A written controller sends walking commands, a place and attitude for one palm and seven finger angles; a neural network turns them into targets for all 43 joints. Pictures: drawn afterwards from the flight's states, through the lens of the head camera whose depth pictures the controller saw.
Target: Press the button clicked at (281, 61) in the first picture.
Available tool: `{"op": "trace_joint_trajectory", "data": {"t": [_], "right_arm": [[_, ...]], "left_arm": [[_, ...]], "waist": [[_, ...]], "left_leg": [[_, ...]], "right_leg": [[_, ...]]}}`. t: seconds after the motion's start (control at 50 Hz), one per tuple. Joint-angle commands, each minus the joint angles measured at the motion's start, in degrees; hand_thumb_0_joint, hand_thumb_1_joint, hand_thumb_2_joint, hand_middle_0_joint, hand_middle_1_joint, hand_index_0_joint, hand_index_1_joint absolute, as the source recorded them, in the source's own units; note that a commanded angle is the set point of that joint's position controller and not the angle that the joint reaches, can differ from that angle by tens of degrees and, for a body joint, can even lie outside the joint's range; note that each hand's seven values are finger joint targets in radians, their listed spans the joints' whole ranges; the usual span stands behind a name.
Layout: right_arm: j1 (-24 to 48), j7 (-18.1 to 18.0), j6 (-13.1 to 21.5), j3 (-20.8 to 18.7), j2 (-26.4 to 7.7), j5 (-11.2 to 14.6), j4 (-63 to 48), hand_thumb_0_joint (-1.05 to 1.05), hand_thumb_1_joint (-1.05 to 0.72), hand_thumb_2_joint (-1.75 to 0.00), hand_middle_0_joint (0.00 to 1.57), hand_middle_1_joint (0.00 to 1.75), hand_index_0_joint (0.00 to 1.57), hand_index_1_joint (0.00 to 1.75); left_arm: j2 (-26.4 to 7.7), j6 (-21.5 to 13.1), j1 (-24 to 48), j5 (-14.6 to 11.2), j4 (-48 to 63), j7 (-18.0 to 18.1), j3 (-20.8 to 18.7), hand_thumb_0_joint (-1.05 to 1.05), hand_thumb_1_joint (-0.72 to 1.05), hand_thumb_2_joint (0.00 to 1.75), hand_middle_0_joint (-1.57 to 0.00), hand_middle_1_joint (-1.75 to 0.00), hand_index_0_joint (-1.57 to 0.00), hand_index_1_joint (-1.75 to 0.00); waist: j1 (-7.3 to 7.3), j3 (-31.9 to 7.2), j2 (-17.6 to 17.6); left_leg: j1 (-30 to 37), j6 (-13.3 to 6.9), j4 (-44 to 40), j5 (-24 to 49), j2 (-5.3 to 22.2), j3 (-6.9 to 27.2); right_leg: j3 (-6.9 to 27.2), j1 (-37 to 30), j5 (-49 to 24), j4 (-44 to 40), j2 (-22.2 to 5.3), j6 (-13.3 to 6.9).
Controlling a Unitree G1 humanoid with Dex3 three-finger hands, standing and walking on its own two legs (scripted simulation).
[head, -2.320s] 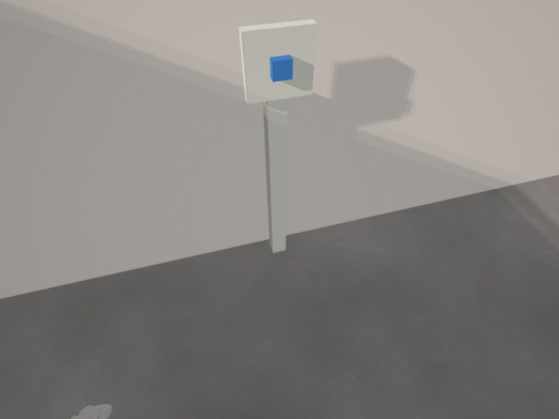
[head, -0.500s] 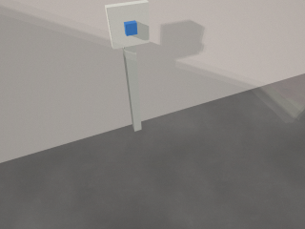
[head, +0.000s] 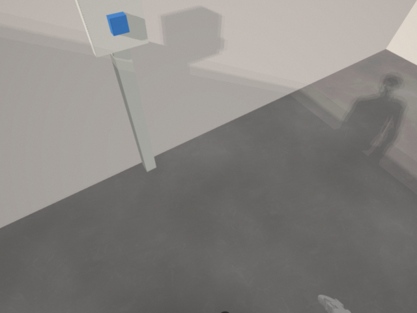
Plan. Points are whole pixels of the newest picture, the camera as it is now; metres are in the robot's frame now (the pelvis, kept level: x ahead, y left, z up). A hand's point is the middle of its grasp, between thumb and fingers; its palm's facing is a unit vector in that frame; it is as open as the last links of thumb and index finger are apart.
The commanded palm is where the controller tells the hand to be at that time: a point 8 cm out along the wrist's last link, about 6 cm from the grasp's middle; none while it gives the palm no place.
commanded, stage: walk to a spot facing it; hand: left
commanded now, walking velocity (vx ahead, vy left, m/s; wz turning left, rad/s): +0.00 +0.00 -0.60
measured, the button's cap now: (117, 23) +0.85 +0.39 +0.09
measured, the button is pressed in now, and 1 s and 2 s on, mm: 0 0 0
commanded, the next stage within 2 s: turn to face it in 1.52 s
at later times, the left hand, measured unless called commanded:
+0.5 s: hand (155, 293) +0.17 +0.14 -0.16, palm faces -0.34 -0.91 -0.22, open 7.4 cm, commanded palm none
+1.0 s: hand (171, 244) +0.29 +0.13 -0.18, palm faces -0.51 -0.84 -0.16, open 7.4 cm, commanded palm none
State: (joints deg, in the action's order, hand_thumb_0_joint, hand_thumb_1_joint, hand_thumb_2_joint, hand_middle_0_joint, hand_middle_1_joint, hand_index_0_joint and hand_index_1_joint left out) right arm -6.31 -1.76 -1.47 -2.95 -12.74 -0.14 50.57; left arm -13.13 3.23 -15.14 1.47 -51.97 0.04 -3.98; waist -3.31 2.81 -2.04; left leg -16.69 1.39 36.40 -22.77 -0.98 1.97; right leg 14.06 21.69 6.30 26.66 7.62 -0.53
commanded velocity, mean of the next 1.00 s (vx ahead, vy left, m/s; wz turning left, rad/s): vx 0.25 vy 0.00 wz -0.54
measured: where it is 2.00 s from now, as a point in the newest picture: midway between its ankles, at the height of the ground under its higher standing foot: (276, 276)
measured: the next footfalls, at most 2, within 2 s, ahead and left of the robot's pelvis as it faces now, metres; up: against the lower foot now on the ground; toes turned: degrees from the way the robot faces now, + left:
left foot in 0.02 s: +0.01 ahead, +0.12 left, +0.00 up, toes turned -3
right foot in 0.46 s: -0.02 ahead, -0.14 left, +0.00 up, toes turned -24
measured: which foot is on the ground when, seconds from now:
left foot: up 0.00-0.00, down 0.02-0.46, up 0.48-0.80, down 0.82-1.00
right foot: down 0.00-0.02, up 0.04-0.44, down 0.46-0.82, up 0.84-1.00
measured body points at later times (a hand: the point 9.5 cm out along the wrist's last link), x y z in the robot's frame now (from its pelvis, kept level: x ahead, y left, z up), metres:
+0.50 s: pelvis -0.01 -0.02 -0.01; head +0.02 -0.03 +0.43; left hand +0.19 +0.18 -0.14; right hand -0.11 -0.26 -0.16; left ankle -0.03 +0.12 -0.71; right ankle -0.05 -0.13 -0.74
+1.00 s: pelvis +0.15 -0.03 +0.00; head +0.18 +0.00 +0.45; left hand +0.31 +0.17 -0.16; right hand +0.06 -0.25 -0.12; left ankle +0.22 +0.03 -0.74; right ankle +0.04 -0.12 -0.63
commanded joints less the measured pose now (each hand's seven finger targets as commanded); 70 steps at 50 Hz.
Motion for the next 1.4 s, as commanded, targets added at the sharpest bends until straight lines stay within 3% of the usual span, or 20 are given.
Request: {"op": "trace_joint_trajectory", "data": {"t": [0.0, 0.02, 0.08, 0.24, 0.36, 0.4, 0.42, 0.44, 0.46, 0.56, 0.72, 0.78, 0.8, 0.82, 0.84, 0.96, 1.26, 1.34, 1.36, 1.38], "right_arm": [[-10.65, -1.33, 2.58, -2.93, -12.79, -0.68, -2.52, 0.00, -0.90, -0.90, 0.20, 0.30, 0.20, 0.30], [-7.04, -1.42, 2.13, -3.07, -15.04, -0.76, -4.59, 0.00, -0.90, -0.90, 0.20, 0.30, 0.20, 0.30], [0.35, -1.15, 2.69, -0.92, -8.41, -1.25, -5.83, 0.00, -0.90, -0.90, 0.20, 0.30, 0.20, 0.30], [-11.28, -0.89, 2.77, -2.02, -10.17, -1.30, -1.87, 0.00, -0.90, -0.90, 0.20, 0.30, 0.20, 0.30], [-13.18, 0.27, 2.92, -2.76, -12.28, -1.81, 0.54, 0.00, -0.90, -0.90, 0.20, 0.30, 0.20, 0.30], [-11.97, 0.59, 2.86, -2.43, -11.78, -1.60, 0.64, 0.00, -0.90, -0.90, 0.20, 0.30, 0.20, 0.30], [-12.30, 1.25, 2.87, -1.63, -8.96, -0.74, -0.28, 0.00, -0.90, -0.90, 0.20, 0.30, 0.20, 0.30], [-5.99, 1.72, 2.84, -0.30, -5.53, -0.82, -4.39, 0.00, -0.90, -0.90, 0.20, 0.30, 0.20, 0.30], [-1.43, 1.50, 2.68, -0.81, -8.22, -1.18, -6.25, 0.00, -0.90, -0.90, 0.20, 0.30, 0.20, 0.30], [-6.05, 2.55, 2.80, -1.69, -5.94, -1.60, -1.60, 0.00, -0.90, -0.90, 0.20, 0.30, 0.20, 0.30], [-4.49, 3.10, 4.23, -1.65, -4.44, -0.95, -3.37, 0.00, -0.90, -0.90, 0.20, 0.30, 0.20, 0.30], [-17.82, 1.53, 5.33, -2.59, -7.70, -1.07, 0.92, 0.00, -0.90, -0.90, 0.20, 0.30, 0.20, 0.30], [-26.19, 0.81, 5.69, -4.03, -14.30, -2.16, 3.04, 0.00, -0.90, -0.90, 0.20, 0.30, 0.20, 0.30], [-28.99, 0.53, 5.43, -3.50, -16.16, -2.30, 3.38, 0.00, -0.90, -0.90, 0.20, 0.30, 0.20, 0.30], [-23.37, 0.33, 5.15, -2.83, -13.34, -1.90, 2.99, 0.00, -0.90, -0.90, 0.20, 0.30, 0.20, 0.30], [-14.46, -0.24, 7.08, -0.67, -3.43, -0.95, 3.11, 0.00, -0.90, -0.90, 0.20, 0.30, 0.20, 0.30], [-25.52, 0.20, 6.12, -0.88, -3.57, -1.89, 10.26, 0.00, -0.90, -0.90, 0.20, 0.30, 0.20, 0.30], [-21.96, 0.35, 5.95, -1.76, -7.01, -1.30, 8.76, 0.00, -0.90, -0.90, 0.20, 0.30, 0.20, 0.30], [-20.74, 1.08, 5.82, -1.64, -6.42, -0.74, 7.58, 0.00, -0.90, -0.90, 0.20, 0.30, 0.20, 0.30], [-21.13, 1.36, 5.89, -0.85, -2.00, 0.24, 5.48, 0.00, -0.90, -0.90, 0.20, 0.30, 0.20, 0.30]], "left_arm": [[-6.04, -0.70, 3.27, -0.76, 7.23, -0.40, -2.06, 0.00, 0.90, 0.90, -0.20, -0.30, -0.20, -0.30], [-6.95, -1.00, 4.09, 0.02, 8.31, -0.65, -2.79, 0.00, 0.90, 0.90, -0.20, -0.30, -0.20, -0.30], [-7.72, -0.33, 0.20, 0.52, 4.03, -1.67, -3.41, 0.00, 0.90, 0.90, -0.20, -0.30, -0.20, -0.30], [-4.75, 0.00, 8.88, -0.34, 6.06, -2.31, -1.37, 0.00, 0.90, 0.90, -0.20, -0.30, -0.20, -0.30], [-4.07, -1.30, 11.48, -0.01, 6.82, -3.53, -0.92, 0.00, 0.90, 0.90, -0.20, -0.30, -0.20, -0.30], [-5.41, -2.19, 3.92, 0.10, 3.94, -3.23, -1.50, 0.00, 0.90, 0.90, -0.20, -0.30, -0.20, -0.30], [-10.76, -3.13, -3.12, 0.38, 1.82, -2.49, -2.64, 0.00, 0.90, 0.90, -0.20, -0.30, -0.20, -0.30], [-17.51, -3.38, -9.60, -0.47, 0.24, -1.46, -3.85, 0.00, 0.90, 0.90, -0.20, -0.30, -0.20, -0.30], [-16.79, -3.42, -11.73, -1.15, -0.17, -0.26, -4.10, 0.00, 0.90, 0.90, -0.20, -0.30, -0.20, -0.30], [-10.39, -5.25, 1.35, 0.00, 2.32, -0.12, -2.03, 0.00, 0.90, 0.90, -0.20, -0.30, -0.20, -0.30], [-11.14, -5.75, -0.26, 0.19, -0.10, -0.40, -2.42, 0.00, 0.90, 0.90, -0.20, -0.30, -0.20, -0.30], [-7.99, -5.33, 1.69, -0.06, -0.05, -0.49, -2.28, 0.00, 0.90, 0.90, -0.20, -0.30, -0.20, -0.30], [-3.68, -4.86, 0.36, -0.73, 0.77, -1.07, -1.72, 0.00, 0.90, 0.90, -0.20, -0.30, -0.20, -0.30], [-2.08, -5.11, -0.57, -0.60, 2.36, -1.33, -1.30, 0.00, 0.90, 0.90, -0.20, -0.30, -0.20, -0.30], [-3.84, -5.05, 0.59, -0.07, 1.49, -1.26, -1.75, 0.00, 0.90, 0.90, -0.20, -0.30, -0.20, -0.30], [-0.39, -2.90, -2.96, 0.53, -2.50, -2.69, -1.87, 0.00, 0.90, 0.90, -0.20, -0.30, -0.20, -0.30], [2.14, -3.57, 17.64, 0.41, 2.76, -3.30, -0.39, 0.00, 0.90, 0.90, -0.20, -0.30, -0.20, -0.30], [-1.39, -5.05, 2.74, 0.60, -1.53, -2.71, -1.41, 0.00, 0.90, 0.90, -0.20, -0.30, -0.20, -0.30], [-5.35, -5.67, -5.91, 0.69, -3.89, -2.19, -2.54, 0.00, 0.90, 0.90, -0.20, -0.30, -0.20, -0.30], [-11.98, -6.20, -12.38, 0.42, -5.17, -1.26, -4.10, 0.00, 0.90, 0.90, -0.20, -0.30, -0.20, -0.30]], "waist": [[6.01, -7.05, 14.10], [4.51, -2.95, 15.86], [0.07, -0.51, 9.42], [5.22, -1.22, 10.51], [6.03, -1.69, 12.68], [1.94, -4.17, 8.00], [-1.36, -8.72, -4.10], [-5.08, -7.16, -18.33], [-5.81, -6.21, -12.43], [3.01, 1.46, -5.11], [3.21, 2.18, -7.00], [9.48, -2.25, 2.20], [12.24, -7.16, 19.27], [11.13, -7.39, 23.86], [9.53, -4.90, 19.90], [2.54, 0.45, 9.76], [7.52, 5.41, 9.38], [-0.34, -5.68, 9.73], [-4.75, -10.98, 5.39], [-6.30, -17.79, -6.31]], "left_leg": [[21.84, -6.68, -25.22, -1.02, 18.15, 18.27], [10.76, -10.31, -25.91, 3.06, 28.42, 23.04], [2.23, -9.10, -21.32, 16.71, 18.26, 7.73], [15.01, -10.32, -16.01, 36.26, 19.10, -0.79], [10.01, -8.01, -15.94, 12.72, 21.94, -3.24], [2.41, -4.05, -4.89, 6.81, 19.24, -8.17], [-10.37, -0.47, 10.64, 1.81, 15.22, -14.90], [-26.20, 2.20, 26.26, -15.79, 7.43, -13.06], [-28.99, 1.35, 30.45, -12.06, 9.02, -5.27], [-18.21, 2.91, 22.88, 2.31, 9.95, -5.33], [-7.60, 2.16, 4.65, 6.28, 6.11, -7.11], [15.72, 1.62, -7.63, 7.22, 5.80, -6.20], [23.88, -1.38, -15.74, -6.33, 19.86, 11.33], [23.53, -5.26, -25.75, -15.84, 29.83, 27.97], [15.68, -5.63, -28.94, -24.02, 30.43, 28.30], [6.44, -2.45, -26.36, 5.57, 20.01, -3.02], [20.91, -6.31, -21.23, 33.95, 22.34, -18.32], [19.71, -3.51, 2.40, 59.67, 21.31, -22.94], [7.48, -1.59, 15.69, 50.22, 20.24, -22.83], [-12.95, 1.43, 33.93, -0.31, 11.62, -20.49]], "right_leg": [[0.40, 16.84, 18.18, 12.16, 0.06, 0.96], [-7.63, 17.67, 24.19, 27.09, -2.07, 3.53], [-8.85, 12.62, 15.25, 43.86, -5.57, 4.33], [-14.93, 11.87, 17.28, 28.58, -9.76, 5.16], [-19.66, -0.34, 19.63, 11.16, -8.78, 2.10], [-21.60, -15.37, 12.18, 0.28, -6.84, 0.20], [-9.89, -31.23, 18.10, -5.95, -16.61, -3.60], [14.10, -34.05, 15.35, -12.32, -29.72, -9.87], [17.85, -30.10, 16.30, -13.75, -31.81, -12.90], [0.75, -11.65, 12.69, -14.21, -21.86, -10.11], [1.02, -7.83, 12.86, -12.45, -19.39, -9.02], [-2.42, 1.18, 10.38, 3.73, -13.06, -5.52], [-9.84, 9.31, 20.34, 23.53, -5.05, -2.45], [-12.54, 16.43, 27.49, 37.90, -2.70, -1.07], [-9.94, 16.97, 23.02, 45.29, -6.74, -1.88], [-12.81, 14.23, 4.13, 46.01, -12.69, 0.73], [-22.60, 16.66, 4.47, 15.00, -11.43, -0.86], [-26.93, -7.76, 6.91, 6.77, -4.69, -5.02], [-23.36, -25.10, 1.55, 4.81, -7.29, -6.35], [2.57, -41.78, -3.12, 2.18, -25.04, -12.50]]}}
